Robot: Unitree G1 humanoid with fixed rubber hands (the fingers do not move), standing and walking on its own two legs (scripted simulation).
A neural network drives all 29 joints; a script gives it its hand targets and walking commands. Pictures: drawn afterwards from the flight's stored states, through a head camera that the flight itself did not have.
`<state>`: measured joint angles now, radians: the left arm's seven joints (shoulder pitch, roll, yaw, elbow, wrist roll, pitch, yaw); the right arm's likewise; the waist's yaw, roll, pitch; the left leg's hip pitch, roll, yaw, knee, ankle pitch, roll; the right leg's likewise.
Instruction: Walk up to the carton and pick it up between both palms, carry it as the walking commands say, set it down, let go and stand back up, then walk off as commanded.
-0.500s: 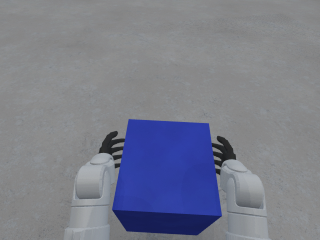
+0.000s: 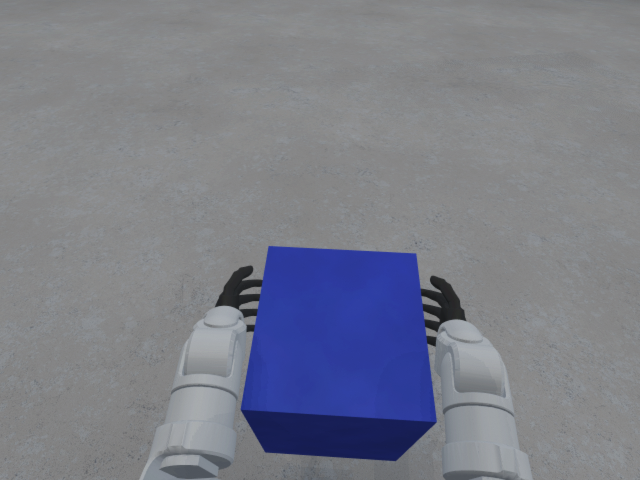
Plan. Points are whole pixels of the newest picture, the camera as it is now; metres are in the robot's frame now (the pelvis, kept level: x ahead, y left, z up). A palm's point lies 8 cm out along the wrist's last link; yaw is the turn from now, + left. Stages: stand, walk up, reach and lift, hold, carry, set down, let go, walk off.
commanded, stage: hold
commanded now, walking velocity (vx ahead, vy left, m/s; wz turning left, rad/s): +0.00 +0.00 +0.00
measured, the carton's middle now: (335, 359) +0.29 -0.03 -0.03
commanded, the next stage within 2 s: set down in 0.36 s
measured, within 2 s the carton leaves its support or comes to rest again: neither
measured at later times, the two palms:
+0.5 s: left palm (222, 311) +0.32 +0.13 +0.05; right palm (438, 315) +0.30 -0.16 +0.05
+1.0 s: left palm (229, 330) +0.34 +0.13 -0.03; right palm (419, 336) +0.32 -0.16 -0.03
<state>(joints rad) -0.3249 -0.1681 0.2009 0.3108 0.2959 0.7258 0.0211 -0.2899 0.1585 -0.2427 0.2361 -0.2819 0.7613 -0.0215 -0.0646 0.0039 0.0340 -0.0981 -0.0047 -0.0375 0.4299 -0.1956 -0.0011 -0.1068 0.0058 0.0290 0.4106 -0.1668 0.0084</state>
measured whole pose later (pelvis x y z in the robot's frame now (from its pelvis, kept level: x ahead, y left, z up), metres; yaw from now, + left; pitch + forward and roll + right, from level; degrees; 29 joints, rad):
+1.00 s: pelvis +0.02 +0.01 -0.01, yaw -1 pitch +6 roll +0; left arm -0.38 -0.19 0.33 0.53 0.33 0.41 0.03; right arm -0.35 0.18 -0.36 0.50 -0.34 0.42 -0.01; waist -0.02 0.00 -0.01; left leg -0.40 -0.05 -0.08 0.57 -0.26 0.01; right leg -0.42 0.02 0.09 0.56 -0.24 0.02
